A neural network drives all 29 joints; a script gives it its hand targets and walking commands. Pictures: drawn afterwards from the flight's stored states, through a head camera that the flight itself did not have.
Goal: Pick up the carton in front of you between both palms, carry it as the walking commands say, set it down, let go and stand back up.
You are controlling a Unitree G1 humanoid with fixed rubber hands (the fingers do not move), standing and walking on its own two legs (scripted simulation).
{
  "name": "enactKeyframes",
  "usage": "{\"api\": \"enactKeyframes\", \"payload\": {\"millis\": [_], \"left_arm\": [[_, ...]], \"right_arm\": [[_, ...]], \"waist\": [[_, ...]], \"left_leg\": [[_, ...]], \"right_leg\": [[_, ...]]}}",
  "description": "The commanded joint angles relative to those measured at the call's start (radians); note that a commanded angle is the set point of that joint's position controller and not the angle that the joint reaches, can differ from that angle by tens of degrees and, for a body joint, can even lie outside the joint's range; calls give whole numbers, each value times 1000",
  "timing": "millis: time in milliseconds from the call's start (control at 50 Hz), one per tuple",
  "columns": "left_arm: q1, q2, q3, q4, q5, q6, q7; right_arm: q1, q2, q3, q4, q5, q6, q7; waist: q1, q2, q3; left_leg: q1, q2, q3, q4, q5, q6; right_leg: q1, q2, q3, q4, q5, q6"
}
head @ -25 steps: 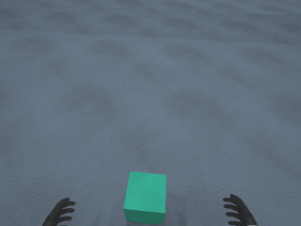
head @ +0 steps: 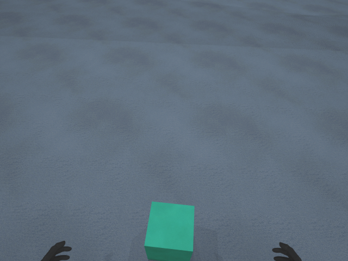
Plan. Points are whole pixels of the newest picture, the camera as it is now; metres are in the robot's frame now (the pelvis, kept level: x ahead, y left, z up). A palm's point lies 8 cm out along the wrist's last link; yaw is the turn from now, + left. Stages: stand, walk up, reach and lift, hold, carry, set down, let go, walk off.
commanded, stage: stand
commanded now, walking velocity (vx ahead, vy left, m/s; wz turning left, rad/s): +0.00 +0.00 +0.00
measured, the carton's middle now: (170, 233) +0.39 +0.00 -0.65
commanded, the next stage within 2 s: none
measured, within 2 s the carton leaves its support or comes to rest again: neither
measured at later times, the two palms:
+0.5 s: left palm out of the picture +0.09 +0.30 -0.09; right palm out of the picture +0.09 -0.30 -0.09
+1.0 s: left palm out of the picture +0.07 +0.31 -0.09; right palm out of the picture +0.07 -0.31 -0.10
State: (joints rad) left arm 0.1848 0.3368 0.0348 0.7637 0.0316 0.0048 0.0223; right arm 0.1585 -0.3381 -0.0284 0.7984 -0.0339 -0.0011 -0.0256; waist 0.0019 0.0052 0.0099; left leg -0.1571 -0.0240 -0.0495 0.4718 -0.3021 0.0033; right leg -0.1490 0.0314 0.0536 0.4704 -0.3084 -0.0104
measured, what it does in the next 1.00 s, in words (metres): stands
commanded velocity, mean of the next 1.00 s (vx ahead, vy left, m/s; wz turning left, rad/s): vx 0.00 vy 0.00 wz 0.00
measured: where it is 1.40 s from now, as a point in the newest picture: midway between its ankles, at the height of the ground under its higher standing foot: outside the picture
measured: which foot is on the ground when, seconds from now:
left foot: down 0.00-1.00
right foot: down 0.00-1.00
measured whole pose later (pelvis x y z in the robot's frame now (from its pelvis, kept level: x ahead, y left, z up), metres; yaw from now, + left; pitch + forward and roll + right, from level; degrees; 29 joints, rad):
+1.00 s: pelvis -0.03 +0.00 +0.01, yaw +0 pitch -2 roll +0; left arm 0.14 0.38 0.01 0.99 0.02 -0.01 0.01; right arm 0.13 -0.38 -0.01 1.01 -0.02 -0.02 -0.01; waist 0.00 0.00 0.03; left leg -0.11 -0.02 -0.05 0.35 -0.20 0.00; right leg -0.10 0.03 0.05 0.35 -0.21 -0.01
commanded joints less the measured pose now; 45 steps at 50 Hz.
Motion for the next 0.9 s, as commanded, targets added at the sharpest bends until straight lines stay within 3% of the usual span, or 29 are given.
{"api": "enactKeyframes", "payload": {"millis": [0, 400, 880], "left_arm": [[-20, 156, 38, -41, -1, -13, 4], [-53, 184, 27, 77, -7, -20, -3], [-78, 208, 14, 170, -14, -26, -7]], "right_arm": [[-30, -152, -33, -44, 2, -14, -5], [-53, -183, -16, 66, 5, -22, 0], [-63, -206, -11, 159, 14, -25, 6]], "waist": [[2, -1, -63], [2, -4, -17], [0, -4, -7]], "left_leg": [[49, 98, -69, -42, 386, 3], [44, 113, -89, -123, 254, 12], [46, 124, -101, -167, 225, 19]], "right_leg": [[8, -101, 67, -53, 372, -1], [12, -117, 95, -134, 256, -10], [21, -127, 102, -173, 221, -12]]}}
